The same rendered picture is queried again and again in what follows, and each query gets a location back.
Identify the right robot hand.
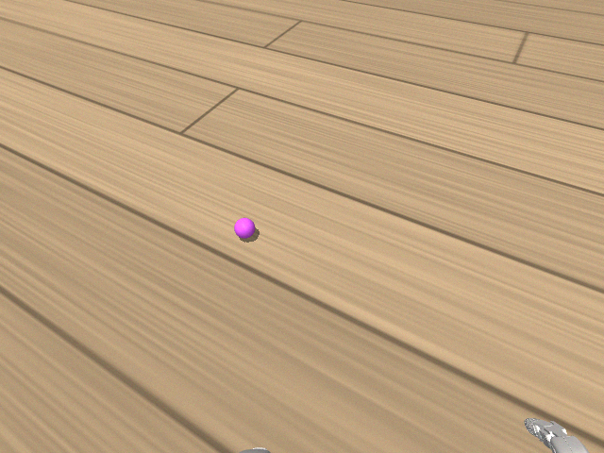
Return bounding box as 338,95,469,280
524,418,589,453

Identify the ball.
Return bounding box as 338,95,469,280
234,218,255,239

